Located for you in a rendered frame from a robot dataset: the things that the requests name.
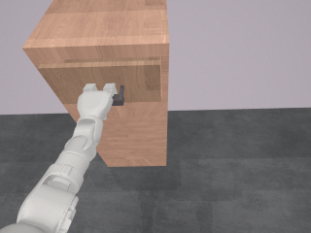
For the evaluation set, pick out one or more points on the handle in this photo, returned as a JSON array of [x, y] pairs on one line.
[[118, 99]]

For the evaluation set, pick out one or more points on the left robot forearm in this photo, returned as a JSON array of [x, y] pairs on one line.
[[68, 171]]

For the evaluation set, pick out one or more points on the cabinet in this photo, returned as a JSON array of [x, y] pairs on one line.
[[135, 134]]

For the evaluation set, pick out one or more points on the robot left upper arm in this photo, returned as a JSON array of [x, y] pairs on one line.
[[50, 210]]

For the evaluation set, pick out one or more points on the drawer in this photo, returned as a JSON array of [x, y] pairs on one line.
[[140, 77]]

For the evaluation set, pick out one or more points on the robot left hand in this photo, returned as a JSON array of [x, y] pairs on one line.
[[96, 103]]

